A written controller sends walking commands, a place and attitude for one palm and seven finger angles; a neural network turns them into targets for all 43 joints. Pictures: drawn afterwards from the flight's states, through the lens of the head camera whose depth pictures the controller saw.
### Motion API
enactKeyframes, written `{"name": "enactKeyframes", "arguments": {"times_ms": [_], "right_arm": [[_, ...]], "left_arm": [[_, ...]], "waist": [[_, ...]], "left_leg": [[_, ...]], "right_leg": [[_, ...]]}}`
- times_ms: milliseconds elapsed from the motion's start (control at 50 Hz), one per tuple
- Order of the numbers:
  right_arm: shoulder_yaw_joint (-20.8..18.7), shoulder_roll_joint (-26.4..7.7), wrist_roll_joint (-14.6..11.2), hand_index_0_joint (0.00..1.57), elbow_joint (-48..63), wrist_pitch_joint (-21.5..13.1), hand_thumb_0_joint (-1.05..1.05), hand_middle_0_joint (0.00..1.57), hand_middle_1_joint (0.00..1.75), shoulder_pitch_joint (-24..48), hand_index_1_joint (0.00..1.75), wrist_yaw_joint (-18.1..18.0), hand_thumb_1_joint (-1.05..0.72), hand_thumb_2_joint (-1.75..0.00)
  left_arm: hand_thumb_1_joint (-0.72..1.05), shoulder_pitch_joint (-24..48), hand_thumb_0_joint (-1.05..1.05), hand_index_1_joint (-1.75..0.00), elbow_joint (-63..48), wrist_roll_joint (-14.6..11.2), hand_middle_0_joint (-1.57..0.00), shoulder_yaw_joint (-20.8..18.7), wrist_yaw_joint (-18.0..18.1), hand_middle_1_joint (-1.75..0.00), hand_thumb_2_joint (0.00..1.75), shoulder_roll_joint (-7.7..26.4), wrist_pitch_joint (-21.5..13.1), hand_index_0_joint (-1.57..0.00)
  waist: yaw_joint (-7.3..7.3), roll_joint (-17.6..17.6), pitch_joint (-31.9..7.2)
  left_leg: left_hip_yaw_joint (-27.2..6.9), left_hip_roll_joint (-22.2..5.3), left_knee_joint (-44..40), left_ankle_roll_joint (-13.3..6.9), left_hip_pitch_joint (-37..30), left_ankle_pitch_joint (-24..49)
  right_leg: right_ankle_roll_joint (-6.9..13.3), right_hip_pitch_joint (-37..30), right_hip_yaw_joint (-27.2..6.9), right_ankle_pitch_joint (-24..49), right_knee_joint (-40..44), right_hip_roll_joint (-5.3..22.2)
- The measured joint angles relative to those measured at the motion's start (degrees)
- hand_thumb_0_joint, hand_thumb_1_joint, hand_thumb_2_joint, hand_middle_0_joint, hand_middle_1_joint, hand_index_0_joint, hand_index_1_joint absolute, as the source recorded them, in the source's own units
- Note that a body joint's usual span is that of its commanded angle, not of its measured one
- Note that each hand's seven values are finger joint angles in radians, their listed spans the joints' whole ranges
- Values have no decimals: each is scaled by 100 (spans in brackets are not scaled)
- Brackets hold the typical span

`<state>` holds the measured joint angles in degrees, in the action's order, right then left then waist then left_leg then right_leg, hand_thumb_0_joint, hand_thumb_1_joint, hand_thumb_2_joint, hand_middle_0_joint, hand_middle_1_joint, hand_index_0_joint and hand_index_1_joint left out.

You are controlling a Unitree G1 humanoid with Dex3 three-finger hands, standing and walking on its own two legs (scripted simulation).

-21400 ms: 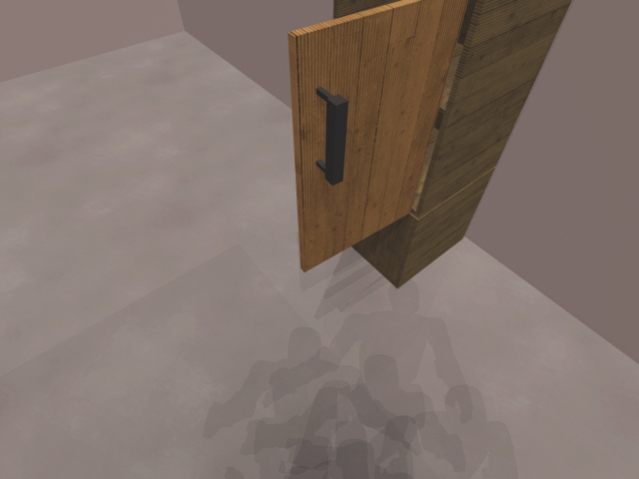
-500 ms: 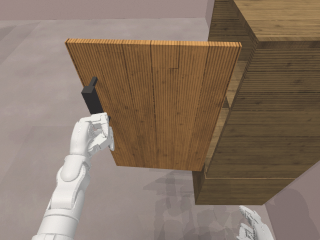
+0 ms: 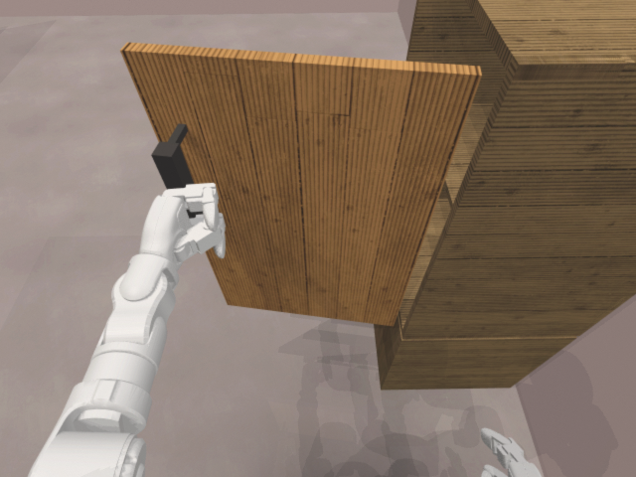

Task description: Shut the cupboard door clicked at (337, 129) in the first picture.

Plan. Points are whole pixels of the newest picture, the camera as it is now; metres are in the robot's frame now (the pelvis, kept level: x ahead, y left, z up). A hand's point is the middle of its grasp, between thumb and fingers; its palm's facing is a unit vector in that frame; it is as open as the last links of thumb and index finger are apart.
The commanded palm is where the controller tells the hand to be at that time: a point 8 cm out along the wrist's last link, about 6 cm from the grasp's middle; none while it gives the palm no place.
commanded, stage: push the door shut along its arc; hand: left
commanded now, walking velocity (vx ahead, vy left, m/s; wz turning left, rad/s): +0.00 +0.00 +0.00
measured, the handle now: (191, 186) +0.47 +0.19 +0.09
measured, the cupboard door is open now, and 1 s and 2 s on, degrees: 81 66 47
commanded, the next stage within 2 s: pull the fist back off the door in 1.44 s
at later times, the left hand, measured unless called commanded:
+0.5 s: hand (244, 197) +0.44 +0.11 +0.10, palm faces -0.29 -0.96 -0.03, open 3.1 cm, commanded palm +0.45 +0.16 +0.10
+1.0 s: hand (271, 168) +0.50 +0.07 +0.10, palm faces -0.39 -0.92 -0.03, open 3.0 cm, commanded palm +0.51 +0.12 +0.10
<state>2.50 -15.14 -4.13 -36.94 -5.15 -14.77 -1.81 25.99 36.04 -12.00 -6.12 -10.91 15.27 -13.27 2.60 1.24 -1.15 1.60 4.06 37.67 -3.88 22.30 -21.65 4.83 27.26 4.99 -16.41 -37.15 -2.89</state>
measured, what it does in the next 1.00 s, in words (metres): stands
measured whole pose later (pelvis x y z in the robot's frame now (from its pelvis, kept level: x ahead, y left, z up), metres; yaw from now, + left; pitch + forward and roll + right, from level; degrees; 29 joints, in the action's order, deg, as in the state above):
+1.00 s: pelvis +0.00 +0.02 -0.01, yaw -1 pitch +15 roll -1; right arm 1.4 -16.6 -0.9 -39.7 -1.4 -25.0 0.0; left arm 58.8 69.0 -7.9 -8.7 -20.4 20.5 -17.3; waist 10.6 1.4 -3.1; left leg 2.7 4.3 43.5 -5.6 35.3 -23.6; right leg 3.4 39.9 4.3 -17.3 -41.7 -2.5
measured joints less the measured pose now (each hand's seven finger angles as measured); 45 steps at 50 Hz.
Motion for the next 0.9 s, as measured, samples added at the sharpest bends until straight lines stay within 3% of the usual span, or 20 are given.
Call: {"name": "enactKeyframes", "arguments": {"times_ms": [260, 440, 660, 900], "right_arm": [[-38, -54, 26, 20, -125, 61, 1, 20, 30, -255, 30, 30, -91, -90], [-68, -83, 115, 20, -240, 22, 1, 20, 30, -373, 30, 100, -91, -90], [-62, -82, 257, 20, -194, 132, 1, 20, 30, -634, 30, 213, -91, -90], [-118, -129, 326, 20, -267, 371, 1, 20, 30, -1043, 30, 224, -91, -90]], "left_arm": [[90, 882, 2, -150, 1119, 3, -130, -17, -373, -150, 90, 117, -300, -131], [90, 1792, 2, -150, 2001, 83, -130, 209, -482, -151, 90, 34, -521, -130], [90, 2755, 2, -150, 2894, 362, -130, -180, -492, -150, 90, 119, -602, -130], [87, 3172, -3, -150, 3193, 451, -130, -298, -763, -150, 93, 428, -510, -130]], "waist": [[138, -28, -36], [276, -17, -82], [658, -52, -138], [772, 13, -165]], "left_leg": [[29, 80, 50, -106, 192, 20], [30, 189, 191, -177, 512, 23], [186, 163, 374, -215, 954, -61], [150, 65, 552, -190, 1271, -167]], "right_leg": [[-98, 188, -26, 19, -58, 83], [-184, 507, -18, -16, -241, 205], [-216, 999, -155, -50, -444, 174], [-170, 1261, -104, -85, -486, 81]]}}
